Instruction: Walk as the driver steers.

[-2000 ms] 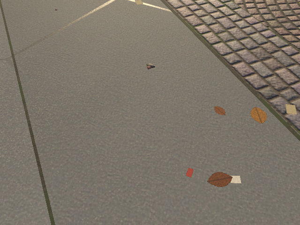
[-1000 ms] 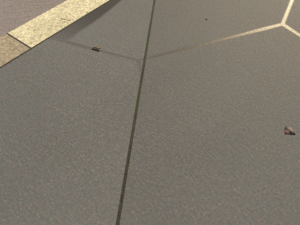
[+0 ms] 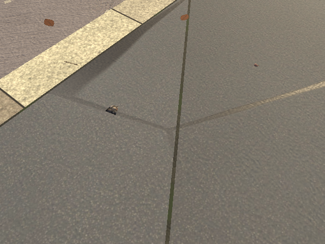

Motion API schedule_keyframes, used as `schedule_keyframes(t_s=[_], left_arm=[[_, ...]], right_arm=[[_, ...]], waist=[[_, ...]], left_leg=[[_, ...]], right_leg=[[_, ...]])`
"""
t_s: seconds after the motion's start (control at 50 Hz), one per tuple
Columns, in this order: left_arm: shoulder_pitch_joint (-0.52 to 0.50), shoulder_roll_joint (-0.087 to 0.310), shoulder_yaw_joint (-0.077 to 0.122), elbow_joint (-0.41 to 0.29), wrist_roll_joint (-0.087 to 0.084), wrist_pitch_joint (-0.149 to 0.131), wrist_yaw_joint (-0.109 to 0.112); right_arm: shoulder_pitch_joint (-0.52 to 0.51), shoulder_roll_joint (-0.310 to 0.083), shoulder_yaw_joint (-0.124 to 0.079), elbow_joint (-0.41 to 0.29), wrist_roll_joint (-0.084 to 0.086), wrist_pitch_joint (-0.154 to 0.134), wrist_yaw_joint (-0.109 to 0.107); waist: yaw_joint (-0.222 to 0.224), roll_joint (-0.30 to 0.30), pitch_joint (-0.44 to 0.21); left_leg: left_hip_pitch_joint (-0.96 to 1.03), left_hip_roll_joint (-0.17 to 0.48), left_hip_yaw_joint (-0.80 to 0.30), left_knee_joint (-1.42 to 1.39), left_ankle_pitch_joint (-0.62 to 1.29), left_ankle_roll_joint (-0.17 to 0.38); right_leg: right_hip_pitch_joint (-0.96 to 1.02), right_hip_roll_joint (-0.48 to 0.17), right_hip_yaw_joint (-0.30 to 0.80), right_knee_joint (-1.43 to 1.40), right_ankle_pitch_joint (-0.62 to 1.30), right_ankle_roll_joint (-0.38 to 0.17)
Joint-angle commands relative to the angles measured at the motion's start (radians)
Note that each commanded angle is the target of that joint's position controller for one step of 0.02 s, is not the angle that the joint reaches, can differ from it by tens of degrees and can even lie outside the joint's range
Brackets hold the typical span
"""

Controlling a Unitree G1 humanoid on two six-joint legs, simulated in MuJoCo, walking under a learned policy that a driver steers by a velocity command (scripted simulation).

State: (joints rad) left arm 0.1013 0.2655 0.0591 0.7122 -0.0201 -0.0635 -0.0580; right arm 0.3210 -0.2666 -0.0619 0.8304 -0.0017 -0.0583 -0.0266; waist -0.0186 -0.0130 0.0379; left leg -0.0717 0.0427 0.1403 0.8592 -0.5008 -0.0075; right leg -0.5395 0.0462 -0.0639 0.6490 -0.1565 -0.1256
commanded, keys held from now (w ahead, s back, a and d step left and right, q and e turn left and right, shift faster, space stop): w+e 0.28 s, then w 0.56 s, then w+q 0.16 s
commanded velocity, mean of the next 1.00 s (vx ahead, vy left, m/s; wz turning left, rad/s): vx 0.50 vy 0.00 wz -0.25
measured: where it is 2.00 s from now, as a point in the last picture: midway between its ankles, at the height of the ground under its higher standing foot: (195, 167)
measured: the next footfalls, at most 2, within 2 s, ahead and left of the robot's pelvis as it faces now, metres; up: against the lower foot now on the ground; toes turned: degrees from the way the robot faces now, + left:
left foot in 0.44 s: +0.44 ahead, +0.09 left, +0.00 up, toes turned -17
right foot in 0.94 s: +0.63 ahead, -0.22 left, +0.00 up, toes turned -16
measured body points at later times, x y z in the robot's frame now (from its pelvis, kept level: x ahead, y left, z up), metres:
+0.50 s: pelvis +0.30 +0.02 +0.01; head +0.32 +0.02 +0.46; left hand +0.42 +0.28 -0.11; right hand +0.43 -0.27 -0.06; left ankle +0.41 +0.10 -0.71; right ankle +0.12 -0.06 -0.66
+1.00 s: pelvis +0.54 -0.08 +0.01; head +0.57 -0.10 +0.46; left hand +0.83 +0.07 -0.05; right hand +0.46 -0.35 -0.12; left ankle +0.42 +0.10 -0.67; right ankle +0.60 -0.21 -0.71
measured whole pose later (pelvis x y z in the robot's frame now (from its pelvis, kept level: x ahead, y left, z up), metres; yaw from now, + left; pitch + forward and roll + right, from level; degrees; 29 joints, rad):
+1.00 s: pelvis +0.54 -0.08 +0.01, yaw -14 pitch +3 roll +1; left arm 0.05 0.25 0.03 0.63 0.00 -0.10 -0.03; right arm 0.41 -0.29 -0.04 0.86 0.02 -0.06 0.00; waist -0.08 0.01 0.02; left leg -0.18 0.00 -0.07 0.83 -0.50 0.02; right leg -0.47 0.00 -0.03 0.56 -0.14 -0.04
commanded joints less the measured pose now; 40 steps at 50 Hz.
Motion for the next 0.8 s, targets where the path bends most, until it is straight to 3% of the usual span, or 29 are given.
schedule_keyframes(t_s=[0.02, 0.04, 0.06, 0.08, 0.12, 0.16, 0.22, 0.26, 0.3, 0.36, 0.4, 0.42, 0.44, 0.46, 0.48, 0.5, 0.52, 0.54, 0.56, 0.6, 0.64, 0.7, 0.8], left_arm=[[0.334, 0.212, 0.068, -0.005, 0.008, -0.01, 0.02], [0.268, 0.173, 0.057, -0.015, 0.0, -0.012, 0.022], [0.192, 0.144, 0.047, -0.033, -0.004, -0.012, 0.022], [0.145, 0.114, 0.036, -0.052, 0.003, -0.011, 0.025], [0.121, 0.12, 0.037, -0.07, 0.009, -0.012, 0.032], [0.139, 0.146, 0.043, -0.065, 0.008, -0.015, 0.043], [0.179, 0.165, 0.048, -0.051, -0.002, -0.006, 0.061], [0.209, 0.166, 0.048, -0.044, -0.007, 0.004, 0.067], [0.239, 0.169, 0.047, -0.034, -0.007, 0.01, 0.069], [0.272, 0.151, 0.04, -0.015, -0.004, 0.013, 0.072], [0.251, 0.156, 0.042, -0.015, 0.002, 0.016, 0.071], [0.235, 0.141, 0.037, -0.021, 0.004, 0.016, 0.069], [0.222, 0.102, 0.021, -0.035, 0.012, 0.012, 0.065], [0.33, 0.051, 0.003, -0.045, 0.008, 0.002, 0.066], [0.385, 0.058, -0.004, -0.036, -0.01, -0.007, 0.066], [0.304, 0.142, 0.014, -0.04, -0.02, -0.01, 0.063], [0.198, 0.153, 0.015, -0.063, -0.014, -0.01, 0.061], [0.139, 0.138, 0.013, -0.082, 0.005, -0.012, 0.058], [0.13, 0.126, 0.017, -0.085, 0.016, -0.013, 0.056], [0.167, 0.091, 0.011, -0.073, 0.011, -0.007, 0.052], [0.147, 0.068, 0.004, -0.08, 0.015, -0.004, 0.053], [0.054, 0.042, -0.01, -0.099, 0.019, -0.011, 0.052], [-0.095, 0.038, -0.013, -0.13, 0.005, -0.023, 0.034]], right_arm=[[-0.074, -0.13, -0.009, -0.157, 0.036, -0.093, 0.032], [-0.12, -0.131, -0.004, -0.177, 0.041, -0.104, 0.033], [-0.131, -0.126, -0.007, -0.17, 0.018, -0.103, 0.025], [-0.119, -0.138, -0.017, -0.168, -0.001, -0.092, 0.019], [-0.082, -0.124, -0.02, -0.173, -0.012, -0.065, 0.018], [-0.099, -0.099, -0.012, -0.182, -0.018, -0.048, 0.012], [-0.216, -0.067, 0.002, -0.214, -0.019, -0.045, 0.01], [-0.289, -0.055, 0.009, -0.228, -0.01, -0.051, 0.018], [-0.335, -0.068, 0.007, -0.238, 0.003, -0.059, 0.03], [-0.345, -0.101, -0.004, -0.243, 0.004, -0.076, 0.048], [-0.292, -0.119, -0.016, -0.235, 0.004, -0.085, 0.05], [-0.212, -0.137, -0.028, -0.214, -0.002, -0.089, 0.045], [-0.086, -0.175, -0.042, -0.198, -0.016, -0.094, 0.039], [0.057, -0.262, -0.065, -0.176, -0.03, -0.091, 0.036], [0.135, -0.243, -0.068, -0.127, -0.004, -0.078, 0.048], [0.095, -0.165, -0.045, -0.138, 0.016, -0.075, 0.048], [0.034, -0.132, -0.033, -0.149, 0.011, -0.064, 0.044], [-0.011, -0.115, -0.023, -0.15, 0.001, -0.058, 0.045], [-0.039, -0.095, -0.014, -0.15, -0.005, -0.059, 0.046], [-0.053, -0.085, -0.009, -0.142, -0.003, -0.061, 0.048], [-0.038, -0.114, -0.016, -0.125, 0.004, -0.064, 0.046], [-0.013, -0.147, -0.023, -0.099, 0.01, -0.054, 0.037], [0.07, -0.17, -0.022, -0.049, 0.024, -0.036, 0.035]], waist=[[0.156, -0.096, -0.365], [0.12, -0.029, -0.232], [0.068, 0.045, -0.149], [0.031, 0.039, -0.112], [-0.006, 0.0, -0.094], [-0.008, -0.008, -0.078], [0.033, -0.043, -0.06], [0.07, -0.07, -0.065], [0.094, -0.086, -0.07], [0.097, -0.097, -0.067], [0.059, -0.125, -0.063], [0.015, -0.122, -0.095], [-0.046, -0.084, -0.202], [-0.046, 0.123, -0.355], [-0.049, 0.345, -0.385], [-0.069, 0.207, -0.24], [-0.067, 0.112, -0.134], [-0.044, 0.061, -0.056], [-0.017, 0.068, -0.035], [0.013, 0.112, -0.042], [0.014, 0.112, -0.041], [-0.012, 0.085, -0.036], [-0.072, 0.091, -0.01]], left_leg=[[-0.744, -0.055, -0.28, 0.616, -0.022, 0.022], [-0.746, -0.01, -0.262, 0.524, 0.074, 0.038], [-0.694, 0.029, -0.245, 0.431, 0.124, 0.032], [-0.624, 0.055, -0.241, 0.368, 0.158, 0.02], [-0.556, 0.069, -0.226, 0.296, 0.191, -0.009], [-0.544, 0.062, -0.2, 0.201, 0.243, -0.04], [-0.524, 0.026, -0.181, -0.035, 0.43, -0.063], [-0.476, -0.012, -0.176, -0.19, 0.537, -0.064], [-0.45, -0.034, -0.177, -0.272, 0.579, -0.062], [-0.441, -0.03, -0.198, -0.348, 0.54, -0.022], [-0.379, -0.034, -0.183, -0.383, 0.468, 0.02], [-0.266, -0.048, -0.163, -0.421, 0.465, 0.05], [-0.056, 0.043, -0.242, -0.393, 0.483, 0.108], [0.312, 0.244, -0.571, -0.389, 0.417, 0.253], [0.419, 0.362, -0.923, -0.529, 0.167, 0.338], [0.324, 0.338, -0.881, -0.564, 0.0, 0.298], [0.196, 0.296, -0.733, -0.574, 0.029, 0.259], [0.068, 0.252, -0.633, -0.604, 0.133, 0.247], [-0.004, 0.217, -0.566, -0.626, 0.227, 0.237], [-0.074, 0.168, -0.469, -0.661, 0.349, 0.232], [-0.088, 0.164, -0.403, -0.684, 0.462, 0.247], [-0.077, 0.151, -0.322, -0.702, 0.544, 0.237], [-0.041, 0.148, -0.264, -0.682, 0.527, 0.207]], right_leg=[[0.929, -0.357, 0.801, -0.33, -0.063, -0.284], [0.767, -0.316, 0.652, -0.338, -0.01, -0.238], [0.602, -0.271, 0.547, -0.349, 0.086, -0.203], [0.488, -0.237, 0.476, -0.372, 0.171, -0.189], [0.372, -0.201, 0.422, -0.409, 0.258, -0.191], [0.299, -0.176, 0.357, -0.417, 0.339, -0.185], [0.259, -0.118, 0.294, -0.399, 0.3, -0.135], [0.261, -0.099, 0.295, -0.375, 0.222, -0.106], [0.297, -0.123, 0.335, -0.356, 0.158, -0.097], [0.406, -0.185, 0.416, -0.289, 0.117, -0.083], [0.442, -0.204, 0.446, -0.237, 0.181, -0.064], [0.44, -0.168, 0.428, -0.16, 0.289, -0.044], [0.378, -0.117, 0.377, 0.03, 0.292, -0.011], [0.087, 0.013, 0.261, 0.373, 0.056, 0.061], [-0.155, 0.058, 0.228, 0.595, -0.409, 0.094], [-0.255, 0.001, 0.27, 0.679, -0.368, 0.089], [-0.265, -0.044, 0.226, 0.681, -0.286, 0.086], [-0.25, -0.078, 0.194, 0.619, -0.224, 0.085], [-0.209, -0.114, 0.186, 0.552, -0.176, 0.086], [-0.134, -0.134, 0.156, 0.48, -0.14, 0.096], [-0.139, -0.143, 0.13, 0.395, -0.104, 0.112], [-0.133, -0.147, 0.109, 0.2, 0.041, 0.129], [-0.054, -0.104, 0.074, -0.037, 0.201, 0.13]])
